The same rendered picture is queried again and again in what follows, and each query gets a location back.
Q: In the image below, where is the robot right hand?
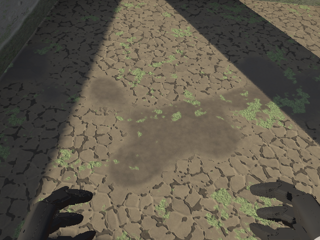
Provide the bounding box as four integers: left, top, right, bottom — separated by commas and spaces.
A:
249, 179, 320, 240

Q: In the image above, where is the robot left hand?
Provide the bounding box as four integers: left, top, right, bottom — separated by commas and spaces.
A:
17, 186, 96, 240

